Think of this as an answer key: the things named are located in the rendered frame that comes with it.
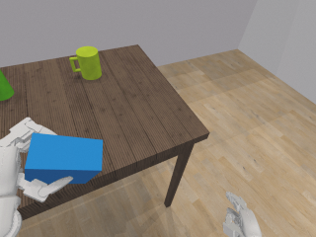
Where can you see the table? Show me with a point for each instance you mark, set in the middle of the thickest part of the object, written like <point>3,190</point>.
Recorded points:
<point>132,107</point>

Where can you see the robot left hand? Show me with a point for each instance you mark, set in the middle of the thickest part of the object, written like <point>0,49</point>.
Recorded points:
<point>19,140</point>

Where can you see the sponge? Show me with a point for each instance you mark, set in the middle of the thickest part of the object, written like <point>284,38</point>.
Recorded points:
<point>53,157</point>

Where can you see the left robot forearm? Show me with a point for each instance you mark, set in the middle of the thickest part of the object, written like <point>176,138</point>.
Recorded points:
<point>10,218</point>

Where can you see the robot right hand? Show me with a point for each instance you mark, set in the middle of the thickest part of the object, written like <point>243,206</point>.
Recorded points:
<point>245,222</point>

